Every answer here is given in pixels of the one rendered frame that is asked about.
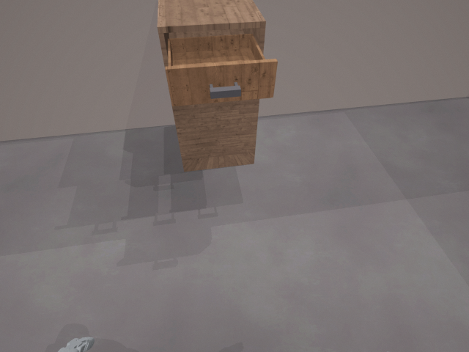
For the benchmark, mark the cabinet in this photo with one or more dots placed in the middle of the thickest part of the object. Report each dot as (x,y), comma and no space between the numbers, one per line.
(213,135)

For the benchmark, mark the handle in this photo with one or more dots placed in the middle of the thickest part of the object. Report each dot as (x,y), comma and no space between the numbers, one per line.
(225,92)

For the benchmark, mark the robot left hand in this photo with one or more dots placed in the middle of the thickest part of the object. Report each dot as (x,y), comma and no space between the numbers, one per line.
(79,345)

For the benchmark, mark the drawer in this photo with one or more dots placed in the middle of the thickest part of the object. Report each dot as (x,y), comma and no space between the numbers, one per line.
(197,62)

